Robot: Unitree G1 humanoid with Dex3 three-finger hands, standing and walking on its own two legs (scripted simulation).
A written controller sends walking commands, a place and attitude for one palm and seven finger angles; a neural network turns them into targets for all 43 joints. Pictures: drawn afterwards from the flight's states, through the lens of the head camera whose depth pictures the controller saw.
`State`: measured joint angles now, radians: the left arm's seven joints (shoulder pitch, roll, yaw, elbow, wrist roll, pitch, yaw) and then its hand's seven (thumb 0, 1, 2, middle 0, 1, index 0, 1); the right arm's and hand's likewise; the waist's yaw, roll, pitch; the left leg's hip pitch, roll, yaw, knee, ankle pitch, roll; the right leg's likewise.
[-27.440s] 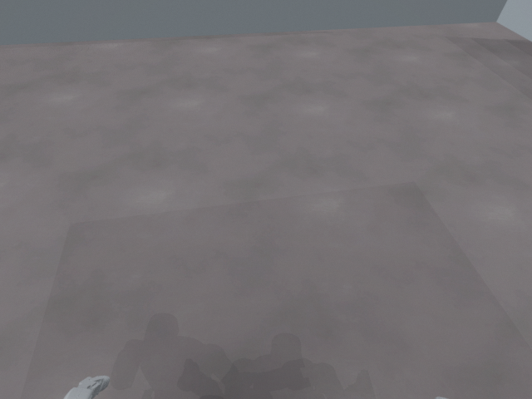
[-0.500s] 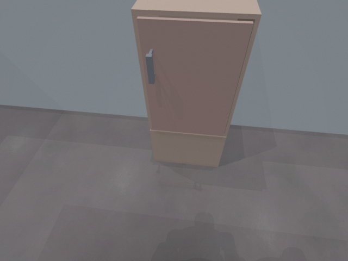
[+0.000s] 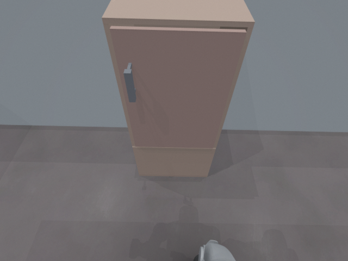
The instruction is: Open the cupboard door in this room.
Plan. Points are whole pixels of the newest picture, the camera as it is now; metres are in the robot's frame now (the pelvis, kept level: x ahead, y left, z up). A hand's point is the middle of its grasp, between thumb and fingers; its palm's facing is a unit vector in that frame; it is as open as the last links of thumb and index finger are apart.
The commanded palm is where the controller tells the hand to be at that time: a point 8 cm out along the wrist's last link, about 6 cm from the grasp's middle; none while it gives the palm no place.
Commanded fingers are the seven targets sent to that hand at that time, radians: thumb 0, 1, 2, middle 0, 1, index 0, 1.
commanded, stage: take the last steps up to it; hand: left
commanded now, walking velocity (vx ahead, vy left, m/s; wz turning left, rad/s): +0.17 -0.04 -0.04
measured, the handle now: (131, 82) +0.65 +0.17 +0.02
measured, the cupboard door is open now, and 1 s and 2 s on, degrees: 0 0 0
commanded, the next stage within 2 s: come to a stop and stand still in 0.04 s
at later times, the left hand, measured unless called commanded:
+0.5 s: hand (112, 257) +0.16 +0.17 -0.16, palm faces +0.05 -0.97 -0.25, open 7.3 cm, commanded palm none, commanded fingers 0.00 0.90 0.90 -0.20 -0.30 -0.20 -0.30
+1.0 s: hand out of the picture +0.08 +0.21 -0.17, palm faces -0.02 -0.98 -0.18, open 7.4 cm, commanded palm none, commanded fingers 0.00 0.90 0.90 -0.20 -0.30 -0.20 -0.30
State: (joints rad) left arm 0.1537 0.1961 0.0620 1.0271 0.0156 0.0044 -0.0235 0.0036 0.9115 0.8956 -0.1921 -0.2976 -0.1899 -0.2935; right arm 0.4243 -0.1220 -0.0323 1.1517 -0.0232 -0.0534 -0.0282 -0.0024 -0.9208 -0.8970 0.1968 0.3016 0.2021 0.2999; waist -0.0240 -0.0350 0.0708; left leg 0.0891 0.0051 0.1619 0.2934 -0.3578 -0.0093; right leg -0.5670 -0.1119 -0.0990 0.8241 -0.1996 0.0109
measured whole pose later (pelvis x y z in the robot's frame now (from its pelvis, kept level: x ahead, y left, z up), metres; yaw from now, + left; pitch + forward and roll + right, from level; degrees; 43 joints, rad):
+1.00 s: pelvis +0.07 +0.01 +0.02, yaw -3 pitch +1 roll -1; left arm 0.24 0.24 0.07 1.10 0.02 0.07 0.00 0.00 0.91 0.90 -0.19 -0.30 -0.19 -0.29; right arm 0.25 -0.13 -0.04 1.06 -0.03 -0.01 -0.05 0.00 -0.91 -0.90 0.20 0.30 0.21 0.30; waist -0.02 -0.06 0.06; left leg -0.18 0.05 0.07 0.37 -0.21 0.01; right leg -0.35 -0.04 0.02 0.94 -0.40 0.07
